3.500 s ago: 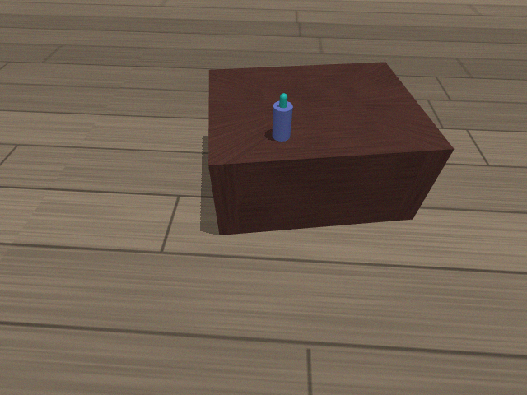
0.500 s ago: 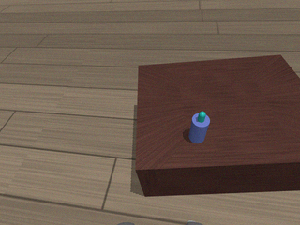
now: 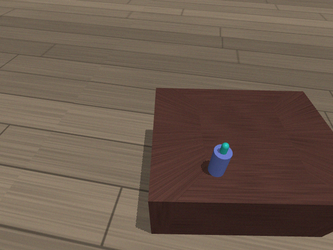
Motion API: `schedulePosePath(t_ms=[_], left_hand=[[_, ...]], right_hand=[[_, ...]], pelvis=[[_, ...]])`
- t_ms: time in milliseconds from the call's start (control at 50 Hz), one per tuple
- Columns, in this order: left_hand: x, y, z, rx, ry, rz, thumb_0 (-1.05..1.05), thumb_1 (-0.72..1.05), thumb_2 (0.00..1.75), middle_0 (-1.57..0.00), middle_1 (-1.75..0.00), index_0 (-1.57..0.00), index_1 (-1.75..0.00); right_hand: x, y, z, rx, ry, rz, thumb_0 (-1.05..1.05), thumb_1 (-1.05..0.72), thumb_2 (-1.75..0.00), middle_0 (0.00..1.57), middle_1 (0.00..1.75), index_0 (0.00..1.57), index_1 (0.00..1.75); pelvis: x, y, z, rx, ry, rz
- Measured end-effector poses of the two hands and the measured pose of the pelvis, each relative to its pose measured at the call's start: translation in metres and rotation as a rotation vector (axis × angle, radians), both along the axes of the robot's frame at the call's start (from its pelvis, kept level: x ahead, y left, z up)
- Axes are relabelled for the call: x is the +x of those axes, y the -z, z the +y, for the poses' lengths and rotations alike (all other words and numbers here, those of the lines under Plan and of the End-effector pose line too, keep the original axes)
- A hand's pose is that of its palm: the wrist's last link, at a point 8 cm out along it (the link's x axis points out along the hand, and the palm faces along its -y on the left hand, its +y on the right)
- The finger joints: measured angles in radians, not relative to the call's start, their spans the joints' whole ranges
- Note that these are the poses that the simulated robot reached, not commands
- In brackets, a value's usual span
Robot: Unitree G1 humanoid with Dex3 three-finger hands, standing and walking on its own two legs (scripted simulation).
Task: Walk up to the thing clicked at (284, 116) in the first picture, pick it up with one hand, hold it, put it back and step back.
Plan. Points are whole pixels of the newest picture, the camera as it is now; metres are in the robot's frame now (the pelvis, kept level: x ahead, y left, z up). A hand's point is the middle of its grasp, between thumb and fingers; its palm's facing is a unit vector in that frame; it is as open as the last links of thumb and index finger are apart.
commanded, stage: walk up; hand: right
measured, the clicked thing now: (220, 157) +0.53 -0.21 -0.23
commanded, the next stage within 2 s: stand in 1.26 s
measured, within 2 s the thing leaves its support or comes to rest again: neither
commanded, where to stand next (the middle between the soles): +0.07 +0.01 m, yaw -1 degrees
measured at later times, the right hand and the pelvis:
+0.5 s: hand out of the picture +0.13 -0.25 -0.15, palm faces -0.02 +0.95 -0.31, open 7.4 cm; pelvis +0.03 +0.00 +0.01, yaw +1 degrees
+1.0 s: hand out of the picture +0.10 -0.25 -0.15, palm faces -0.01 +0.95 -0.32, open 7.4 cm; pelvis +0.03 +0.00 +0.01, yaw +0 degrees
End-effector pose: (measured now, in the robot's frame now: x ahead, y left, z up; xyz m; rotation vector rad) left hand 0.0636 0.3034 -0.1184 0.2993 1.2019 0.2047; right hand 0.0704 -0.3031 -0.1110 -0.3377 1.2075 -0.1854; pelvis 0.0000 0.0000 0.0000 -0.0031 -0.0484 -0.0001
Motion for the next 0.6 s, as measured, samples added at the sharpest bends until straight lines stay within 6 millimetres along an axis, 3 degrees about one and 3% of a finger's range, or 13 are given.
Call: schedulePosePath(t_ms=[160, 360, 600], left_hand=[[-0.002, -0.009, 0.003, 0.017, -0.030, 0.050, 0.01, 0.91, 0.90, -0.20, -0.30, -0.20, -0.30], [0.025, -0.017, -0.002, 0.023, -0.031, 0.014, 0.01, 0.91, 0.90, -0.20, -0.30, -0.20, -0.30], [0.050, -0.016, -0.012, 0.003, -0.003, -0.020, 0.00, 0.91, 0.90, -0.20, -0.30, -0.20, -0.30]], right_hand=[[0.023, 0.004, 0.011, 0.038, -0.012, 0.013, 0.00, -0.90, -0.90, 0.21, 0.30, 0.21, 0.30], [0.047, 0.004, 0.012, 0.051, 0.002, -0.013, 0.00, -0.90, -0.90, 0.21, 0.30, 0.21, 0.30], [0.041, -0.001, 0.004, 0.031, 0.030, 0.004, 0.00, -0.90, -0.90, 0.21, 0.30, 0.20, 0.30]], pelvis=[[0.012, -0.007, 0.001, 0.003, -0.007, 0.011], [0.023, -0.010, -0.001, 0.007, -0.011, 0.008], [0.028, -0.012, -0.003, 0.007, -0.008, 0.008]])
